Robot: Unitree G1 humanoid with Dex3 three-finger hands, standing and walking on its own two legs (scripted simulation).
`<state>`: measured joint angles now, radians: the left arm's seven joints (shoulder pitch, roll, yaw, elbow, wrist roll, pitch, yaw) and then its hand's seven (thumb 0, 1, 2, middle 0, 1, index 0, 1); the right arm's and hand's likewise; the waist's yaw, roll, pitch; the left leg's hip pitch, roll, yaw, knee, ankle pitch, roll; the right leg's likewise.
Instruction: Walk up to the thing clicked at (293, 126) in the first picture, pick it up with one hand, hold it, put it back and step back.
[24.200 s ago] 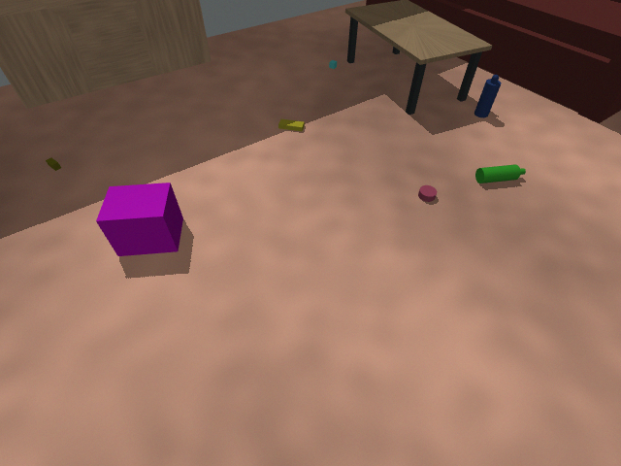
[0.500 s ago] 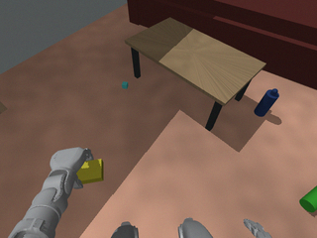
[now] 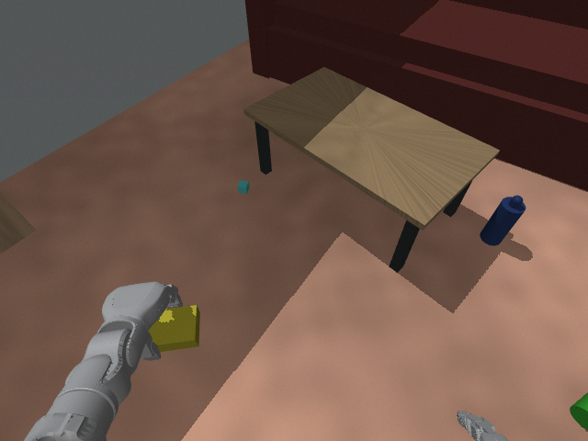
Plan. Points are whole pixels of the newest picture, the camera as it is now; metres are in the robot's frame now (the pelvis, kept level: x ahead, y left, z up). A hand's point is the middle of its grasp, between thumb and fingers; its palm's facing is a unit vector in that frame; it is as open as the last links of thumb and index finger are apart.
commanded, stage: hold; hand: left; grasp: from above
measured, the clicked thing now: (153, 331) +0.33 +0.23 -0.10
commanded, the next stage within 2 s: crouch in 1.68 s
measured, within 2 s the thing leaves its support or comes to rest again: neither
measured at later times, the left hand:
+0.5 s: hand (141, 336) +0.29 +0.22 -0.03, palm faces -0.45 -0.04 -0.89, open 9.0 cm
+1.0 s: hand (145, 347) +0.27 +0.21 -0.02, palm faces -0.44 -0.05 -0.90, open 9.0 cm
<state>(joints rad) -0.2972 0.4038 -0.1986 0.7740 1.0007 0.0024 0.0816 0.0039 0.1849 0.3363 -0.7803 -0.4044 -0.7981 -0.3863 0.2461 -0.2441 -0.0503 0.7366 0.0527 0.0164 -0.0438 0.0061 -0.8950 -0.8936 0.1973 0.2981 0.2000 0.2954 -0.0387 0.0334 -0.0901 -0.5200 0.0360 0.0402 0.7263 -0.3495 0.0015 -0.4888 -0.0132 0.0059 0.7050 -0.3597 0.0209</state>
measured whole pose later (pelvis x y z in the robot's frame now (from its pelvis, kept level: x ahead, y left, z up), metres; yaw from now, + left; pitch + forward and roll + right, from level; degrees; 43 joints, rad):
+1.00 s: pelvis -0.02 -0.01 +0.02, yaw +0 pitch +1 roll +0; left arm -0.21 0.41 -0.22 0.60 0.98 -0.01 -0.03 0.00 0.19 0.32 -0.77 -0.43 -0.79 -0.42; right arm 0.19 -0.25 -0.03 0.68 0.07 0.07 -0.06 0.01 -0.90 -0.90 0.20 0.30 0.20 0.30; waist 0.00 0.05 -0.02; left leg -0.32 0.03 0.05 0.52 -0.23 -0.01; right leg -0.31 -0.01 0.02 0.55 -0.26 0.01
